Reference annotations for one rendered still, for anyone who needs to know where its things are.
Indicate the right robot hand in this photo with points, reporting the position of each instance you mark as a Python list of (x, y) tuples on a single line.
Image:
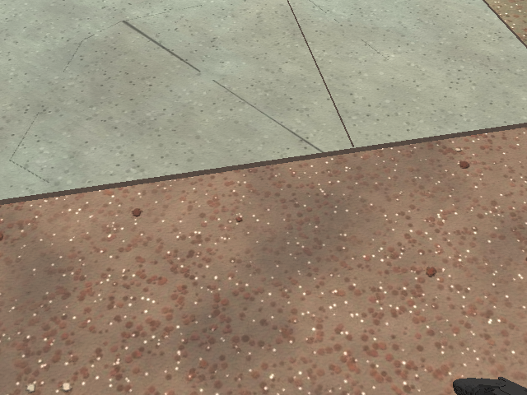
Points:
[(500, 386)]

